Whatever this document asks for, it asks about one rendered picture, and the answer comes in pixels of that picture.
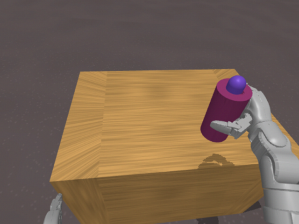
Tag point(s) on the bottle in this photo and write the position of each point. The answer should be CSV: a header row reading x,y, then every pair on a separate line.
x,y
229,99

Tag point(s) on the right robot arm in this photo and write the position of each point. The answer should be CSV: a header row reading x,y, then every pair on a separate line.
x,y
279,168

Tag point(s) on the right robot hand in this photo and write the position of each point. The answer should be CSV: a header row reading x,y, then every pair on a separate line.
x,y
257,110

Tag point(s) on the left robot hand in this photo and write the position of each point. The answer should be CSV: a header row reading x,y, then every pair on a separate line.
x,y
54,216

